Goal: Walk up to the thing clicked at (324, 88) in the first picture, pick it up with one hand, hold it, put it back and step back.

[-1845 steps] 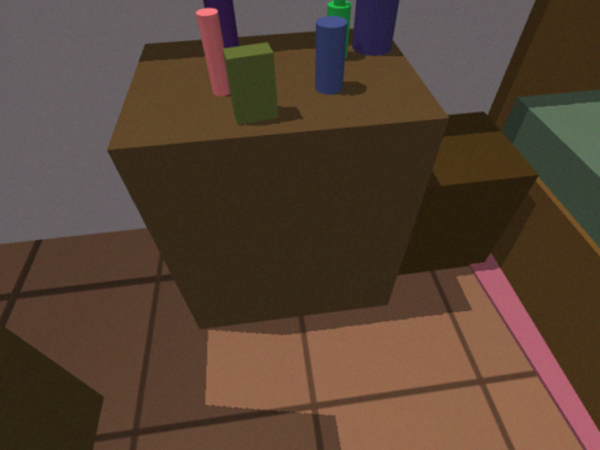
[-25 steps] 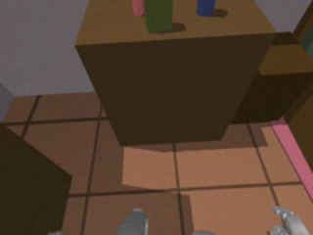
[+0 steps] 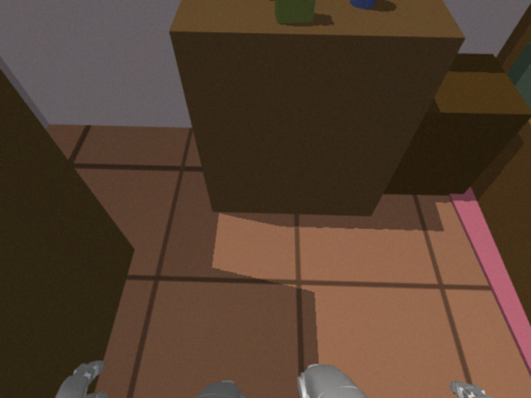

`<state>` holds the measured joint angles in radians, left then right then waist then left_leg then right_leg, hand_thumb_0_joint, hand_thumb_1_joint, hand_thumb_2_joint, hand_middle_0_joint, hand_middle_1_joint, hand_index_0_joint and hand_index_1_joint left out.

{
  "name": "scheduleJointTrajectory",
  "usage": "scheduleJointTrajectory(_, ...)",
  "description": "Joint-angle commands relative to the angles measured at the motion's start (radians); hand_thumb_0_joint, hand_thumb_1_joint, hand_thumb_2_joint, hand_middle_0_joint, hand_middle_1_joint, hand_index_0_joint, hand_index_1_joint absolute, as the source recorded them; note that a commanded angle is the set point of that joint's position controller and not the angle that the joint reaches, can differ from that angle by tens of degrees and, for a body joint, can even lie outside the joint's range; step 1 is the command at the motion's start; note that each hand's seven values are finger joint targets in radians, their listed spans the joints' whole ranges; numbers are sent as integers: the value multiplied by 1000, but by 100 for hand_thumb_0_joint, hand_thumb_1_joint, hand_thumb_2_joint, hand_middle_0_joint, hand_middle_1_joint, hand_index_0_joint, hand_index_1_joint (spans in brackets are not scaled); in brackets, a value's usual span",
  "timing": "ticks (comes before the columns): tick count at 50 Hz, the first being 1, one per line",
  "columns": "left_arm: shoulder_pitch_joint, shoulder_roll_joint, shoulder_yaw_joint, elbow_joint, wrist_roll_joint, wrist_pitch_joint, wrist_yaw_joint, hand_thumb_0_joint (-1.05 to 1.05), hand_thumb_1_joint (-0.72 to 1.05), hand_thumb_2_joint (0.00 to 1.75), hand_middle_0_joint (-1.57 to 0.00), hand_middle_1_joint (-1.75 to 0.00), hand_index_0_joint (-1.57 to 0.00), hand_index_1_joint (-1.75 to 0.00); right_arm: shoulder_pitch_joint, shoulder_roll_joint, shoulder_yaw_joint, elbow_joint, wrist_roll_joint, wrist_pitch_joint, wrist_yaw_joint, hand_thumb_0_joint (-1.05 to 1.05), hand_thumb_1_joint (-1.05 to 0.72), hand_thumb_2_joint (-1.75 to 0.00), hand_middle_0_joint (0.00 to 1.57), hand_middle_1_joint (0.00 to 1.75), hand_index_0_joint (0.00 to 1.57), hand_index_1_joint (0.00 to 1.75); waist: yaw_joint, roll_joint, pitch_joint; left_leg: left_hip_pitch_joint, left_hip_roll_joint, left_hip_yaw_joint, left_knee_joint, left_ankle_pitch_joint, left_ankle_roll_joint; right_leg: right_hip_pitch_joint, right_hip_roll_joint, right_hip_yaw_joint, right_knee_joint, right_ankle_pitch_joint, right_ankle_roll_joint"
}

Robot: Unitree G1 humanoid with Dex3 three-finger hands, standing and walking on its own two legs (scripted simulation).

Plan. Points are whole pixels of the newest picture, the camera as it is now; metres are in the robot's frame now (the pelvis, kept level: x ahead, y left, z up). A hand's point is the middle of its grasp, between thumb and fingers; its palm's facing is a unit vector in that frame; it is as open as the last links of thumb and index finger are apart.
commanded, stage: step back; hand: right
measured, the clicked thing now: out of the picture +1.04 -0.23 +0.13
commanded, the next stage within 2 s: stand in 1.30 s
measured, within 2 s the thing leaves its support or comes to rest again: neither
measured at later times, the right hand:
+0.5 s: hand out of the picture -0.07 -0.27 -0.16, palm faces -0.07 +0.93 -0.37, open 7.4 cm
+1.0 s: hand out of the picture +0.01 -0.27 -0.15, palm faces -0.07 +0.92 -0.39, open 7.4 cm
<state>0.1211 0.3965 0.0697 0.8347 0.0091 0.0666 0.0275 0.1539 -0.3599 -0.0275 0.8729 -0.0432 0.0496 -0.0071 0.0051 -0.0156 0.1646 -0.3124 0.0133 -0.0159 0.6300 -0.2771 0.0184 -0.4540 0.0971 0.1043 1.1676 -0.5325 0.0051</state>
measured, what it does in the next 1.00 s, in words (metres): steps on the spot: right foot, then left foot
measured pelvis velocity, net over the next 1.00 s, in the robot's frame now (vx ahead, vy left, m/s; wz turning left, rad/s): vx -0.08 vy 0.00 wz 0.03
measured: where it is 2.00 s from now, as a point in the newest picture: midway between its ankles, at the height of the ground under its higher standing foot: outside the picture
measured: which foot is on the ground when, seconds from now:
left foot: down 0.00-0.14, up 0.16-0.40, down 0.42-0.72, up 0.74-0.94, down 0.96-1.00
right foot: up 0.00-0.10, down 0.12-1.00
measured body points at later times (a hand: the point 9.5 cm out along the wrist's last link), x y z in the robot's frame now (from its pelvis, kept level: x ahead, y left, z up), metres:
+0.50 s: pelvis -0.12 +0.00 +0.00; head -0.11 +0.00 +0.45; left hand -0.07 +0.33 -0.11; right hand -0.06 -0.32 -0.13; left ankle -0.12 +0.13 -0.73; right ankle -0.10 -0.13 -0.72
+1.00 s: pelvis -0.08 +0.00 +0.00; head -0.06 +0.00 +0.45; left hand -0.03 +0.31 -0.12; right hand +0.01 -0.32 -0.12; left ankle -0.04 +0.13 -0.73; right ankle -0.08 -0.12 -0.73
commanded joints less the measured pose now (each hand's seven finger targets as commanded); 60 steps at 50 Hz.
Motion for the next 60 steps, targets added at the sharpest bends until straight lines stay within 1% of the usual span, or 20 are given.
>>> scheduleJointTrajectory(1, 41, 162, 42, -52, 9, -41, -3, 0, 90, 90, -20, -30, -20, -30, -8, -262, -81, -95, 2, -21, -15, 0, -90, -90, 20, 30, 20, 30, -12, 197, -174, 148, 240, -208, -167, 414, 224, 59, -57, -47, -259, -9, 19)
scheduleJointTrajectory(5, 164, 148, 36, 19, 23, -77, -3, 0, 90, 90, -20, -30, -20, -30, -36, -278, -81, -82, 19, -1, -7, 0, -90, -90, 20, 30, 20, 30, 33, 176, -285, 144, 188, -147, -17, 271, 140, 300, -63, -122, -833, 251, -21)
scheduleJointTrajectory(7, 154, 301, 83, 16, 42, -91, 1, 0, 90, 90, -20, -30, -20, -30, -13, -163, -45, -103, 19, -5, -1, 0, -90, -90, 20, 30, 20, 30, 27, -173, -202, -300, -39, -70, 186, -214, 10, 432, -345, 361, -839, 222, -112)
scheduleJointTrajectory(8, 78, 384, 94, -13, 45, -90, 3, 0, 90, 90, -20, -30, -20, -30, -97, -206, -66, -109, 18, 3, -20, 0, -90, -90, 20, 30, 20, 30, 83, -212, -158, -179, -42, -175, 370, -343, -18, 108, -539, 512, -885, 223, -294)
scheduleJointTrajectory(11, -47, 252, 61, -25, 31, -98, 6, 0, 90, 90, -20, -30, -20, -30, -22, -227, -73, -43, 38, -6, -14, 0, -90, -90, 20, 30, 20, 30, -10, -27, -96, -160, -85, -181, 508, -176, -20, 104, -353, 179, -776, 392, -201)
scheduleJointTrajectory(18, 73, 269, 74, 20, 43, -98, -15, 0, 90, 90, -20, -30, -20, -30, -40, -208, -71, -23, 7, -47, 16, 0, -90, -90, 20, 30, 20, 30, 75, -160, -100, -105, -29, -27, 56, -275, -35, 244, -337, 188, -825, -130, -185)
scheduleJointTrajectory(20, 29, 281, 62, 16, 36, -85, -22, 0, 90, 90, -20, -30, -20, -30, 45, -206, -80, 21, 12, -60, 18, 0, -90, -90, 20, 30, 20, 30, 17, -165, -118, 113, -29, 33, -156, -161, -6, 122, -322, 128, -786, -80, -159)
scheduleJointTrajectory(22, 63, 172, 25, 6, 33, -74, -26, 0, 90, 90, -20, -30, -20, -30, 134, -247, -104, 62, -4, -77, 8, 0, -90, -90, 20, 30, 20, 30, -25, 77, -165, 352, 72, -206, -323, -229, 38, -75, -198, -14, -501, -17, -83)
scheduleJointTrajectory(23, 2, 149, 17, 2, 11, -77, -24, 0, 90, 90, -20, -30, -20, -30, 110, -339, -110, 48, -8, -81, 6, 0, -90, -90, 20, 30, 20, 30, -46, 247, -132, 218, 305, -588, -447, -593, 156, -177, -89, -132, -358, -42, -20)
scheduleJointTrajectory(24, -58, 235, 44, 7, 25, -81, -22, 0, 90, 90, -20, -30, -20, -30, 74, -365, -119, 32, -1, -85, 9, 0, -90, -90, 20, 30, 20, 30, -57, 138, -47, 43, 350, -621, -473, -627, 228, -104, -134, -21, -256, -31, -26)
scheduleJointTrajectory(26, 13, 196, 34, 36, 7, -88, -37, 0, 90, 90, -20, -30, -20, -30, 5, -272, -82, 23, -2, -101, 3, 0, -90, -90, 20, 30, 20, 30, 4, 82, -58, 104, 235, -391, -389, -323, 167, -64, -147, -10, -283, 77, -25)
scheduleJointTrajectory(33, 122, 174, 46, 110, 22, -108, -39, 0, 90, 90, -20, -30, -20, -30, -24, -253, -83, 13, 6, -68, 15, 0, -90, -90, 20, 30, 20, 30, 44, 162, -96, -111, 132, -158, -222, -305, 93, 356, -61, -164, -685, 203, -32)
scheduleJointTrajectory(34, 149, 191, 53, 117, 29, -115, -31, 0, 90, 90, -20, -30, -20, -30, 3, -209, -69, 10, 11, -64, 12, 0, -90, -90, 20, 30, 20, 30, 57, 88, -117, -165, 96, -121, -107, -272, 65, 448, -83, -91, -731, 179, -44)
scheduleJointTrajectory(36, 174, 332, 84, 116, 37, -127, -26, 0, 90, 90, -20, -30, -20, -30, -25, -181, -64, -4, 7, -63, 0, 0, -90, -90, 20, 30, 20, 30, 92, -155, -79, -304, -47, -61, 296, -333, -1, 334, -463, 490, -978, -269, -216)
scheduleJointTrajectory(37, 118, 334, 85, 81, 33, -132, -24, 0, 90, 90, -20, -30, -20, -30, 5, -225, -77, 6, 7, -67, -3, 0, -90, -90, 20, 30, 20, 30, 67, -91, -37, -285, -13, -136, 342, -292, -4, 273, -499, 520, -962, -206, -265)
scheduleJointTrajectory(46, 5, 232, 29, 61, 8, -125, -19, 0, 90, 90, -20, -30, -20, -30, 57, -162, -67, 75, 13, -81, 6, 0, -90, -90, 20, 30, 20, 30, -11, -128, -157, 105, -1, 61, -83, 11, -11, 168, -306, 14, -685, 644, -142)
scheduleJointTrajectory(49, 23, 155, -4, 53, -9, -105, -19, 0, 90, 90, -20, -30, -20, -30, 40, -232, -78, 80, 6, -88, -9, 0, -90, -90, 20, 30, 20, 30, -9, 46, -218, 205, 170, -183, -217, 226, 56, 91, -187, -34, -565, 431, -41)
scheduleJointTrajectory(51, 59, 176, 4, 100, -11, -88, -14, 0, 90, 90, -20, -30, -20, -30, -65, -285, -76, 66, 16, -84, -3, 0, -90, -90, 20, 30, 20, 30, 29, 131, -189, -2, 278, -272, -274, 42, 156, 249, -121, -97, -517, 101, -27)
scheduleJointTrajectory(55, 56, 195, 4, 144, 0, -106, -18, 0, 90, 90, -20, -30, -20, -30, -114, -219, -47, 89, 22, -80, -2, 0, -90, -90, 20, 30, 20, 30, 28, 123, -188, 19, 146, -120, -215, 101, 36, 296, -171, -20, -678, 352, -50)
scheduleJointTrajectory(60, -5, 198, 1, 160, -6, -113, -13, 0, 90, 90, -20, -30, -20, -30, -126, -200, -36, 132, 29, -83, -1, 0, -90, -90, 20, 30, 20, 30, 11, 58, -248, 155, 129, -56, -180, 340, 25, 308, -210, 0, -725, 559, -45)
